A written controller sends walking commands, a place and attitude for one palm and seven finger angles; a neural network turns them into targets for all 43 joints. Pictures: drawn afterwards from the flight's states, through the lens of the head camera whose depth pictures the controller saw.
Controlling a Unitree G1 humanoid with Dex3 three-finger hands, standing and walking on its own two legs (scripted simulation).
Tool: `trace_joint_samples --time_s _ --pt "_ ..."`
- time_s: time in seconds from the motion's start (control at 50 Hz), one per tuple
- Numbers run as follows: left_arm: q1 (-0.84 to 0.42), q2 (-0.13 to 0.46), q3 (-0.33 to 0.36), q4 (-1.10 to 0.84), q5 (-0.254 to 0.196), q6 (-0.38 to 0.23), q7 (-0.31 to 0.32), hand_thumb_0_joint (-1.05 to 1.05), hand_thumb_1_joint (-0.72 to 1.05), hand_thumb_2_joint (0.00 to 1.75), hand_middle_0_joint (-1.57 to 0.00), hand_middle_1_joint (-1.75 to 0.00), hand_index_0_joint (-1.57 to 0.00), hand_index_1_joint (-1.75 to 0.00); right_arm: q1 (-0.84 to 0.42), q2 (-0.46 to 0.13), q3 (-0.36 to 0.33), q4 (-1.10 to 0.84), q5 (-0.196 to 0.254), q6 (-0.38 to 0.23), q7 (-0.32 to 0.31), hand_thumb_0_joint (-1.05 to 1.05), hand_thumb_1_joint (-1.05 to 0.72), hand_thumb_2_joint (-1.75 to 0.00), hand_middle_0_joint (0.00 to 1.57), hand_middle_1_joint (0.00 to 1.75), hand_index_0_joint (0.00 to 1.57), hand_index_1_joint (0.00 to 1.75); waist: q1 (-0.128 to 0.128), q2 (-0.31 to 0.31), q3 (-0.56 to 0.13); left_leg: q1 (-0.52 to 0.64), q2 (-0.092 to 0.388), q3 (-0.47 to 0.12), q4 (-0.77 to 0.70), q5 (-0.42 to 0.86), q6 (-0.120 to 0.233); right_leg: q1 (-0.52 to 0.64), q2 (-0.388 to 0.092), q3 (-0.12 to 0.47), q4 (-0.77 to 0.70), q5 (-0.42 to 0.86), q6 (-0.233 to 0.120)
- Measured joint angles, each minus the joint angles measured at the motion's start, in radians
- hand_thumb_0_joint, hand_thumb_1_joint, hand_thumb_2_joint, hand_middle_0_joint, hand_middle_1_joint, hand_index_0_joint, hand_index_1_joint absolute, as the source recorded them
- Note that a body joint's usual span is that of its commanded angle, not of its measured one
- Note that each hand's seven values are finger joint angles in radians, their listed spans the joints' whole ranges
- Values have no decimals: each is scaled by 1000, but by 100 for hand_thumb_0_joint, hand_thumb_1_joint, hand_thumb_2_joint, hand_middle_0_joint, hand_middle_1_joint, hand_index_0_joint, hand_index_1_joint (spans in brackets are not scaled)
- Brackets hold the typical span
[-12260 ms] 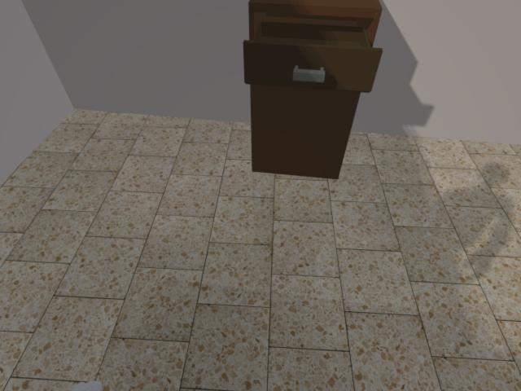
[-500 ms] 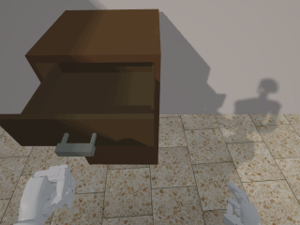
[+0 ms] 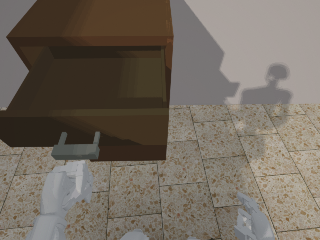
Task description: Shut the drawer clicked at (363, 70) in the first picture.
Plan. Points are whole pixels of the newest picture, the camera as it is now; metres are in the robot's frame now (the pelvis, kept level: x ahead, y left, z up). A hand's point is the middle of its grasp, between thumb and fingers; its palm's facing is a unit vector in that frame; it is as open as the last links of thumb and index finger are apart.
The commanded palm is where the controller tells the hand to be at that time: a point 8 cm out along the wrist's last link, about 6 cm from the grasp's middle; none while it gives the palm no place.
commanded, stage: bring the fist close to the handle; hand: left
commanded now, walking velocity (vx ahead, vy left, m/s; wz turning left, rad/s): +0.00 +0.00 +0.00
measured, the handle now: (78, 144) +0.33 +0.22 +0.05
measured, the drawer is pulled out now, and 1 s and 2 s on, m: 0.27 0.26 0.15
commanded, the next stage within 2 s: push the drawer shut in 0.48 s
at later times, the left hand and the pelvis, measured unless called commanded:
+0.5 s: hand (93, 189) +0.23 +0.16 +0.04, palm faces +0.05 -1.00 -0.04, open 3.3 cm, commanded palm +0.20 +0.22 +0.05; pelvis +0.00 +0.01 -0.01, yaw -1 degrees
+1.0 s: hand (92, 173) +0.26 +0.17 +0.04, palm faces +0.05 -1.00 -0.06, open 3.1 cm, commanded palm +0.25 +0.23 +0.05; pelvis -0.01 +0.00 -0.01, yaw +0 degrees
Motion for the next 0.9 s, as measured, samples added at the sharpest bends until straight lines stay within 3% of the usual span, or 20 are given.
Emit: trace_joint_samples --time_s 0.18,0.54,0.68,0.9 --pt "-53 -3 -16 31 22 -4 38 2 90 90 -140 -160 -139 -160 0 2 1 -17 -6 45 10 2 -91 -90 20 30 20 30 -2 -3 -11 -67 4 9 61 -25 8 -68 0 6 58 -21 6" --pt "31 -12 -67 -55 48 -17 94 2 90 90 -140 -160 -140 -160 10 -1 -2 -57 -5 85 12 2 -91 -90 20 30 20 30 -3 5 -23 -75 3 6 76 -29 10 -74 -1 3 70 -24 7" --pt "3 7 -39 -28 36 -8 80 2 90 90 -140 -160 -140 -160 4 3 7 -55 -1 96 8 1 -91 -90 20 30 20 30 -2 4 -26 -74 7 -1 79 -28 3 -70 4 -4 70 -23 0" --pt "-153 33 14 106 4 7 31 1 89 91 -140 -160 -140 -160 1 -10 7 -14 7 88 -5 1 -91 -90 20 30 20 30 -8 3 -15 -68 11 -9 62 -15 -5 -62 9 -11 52 -12 -7"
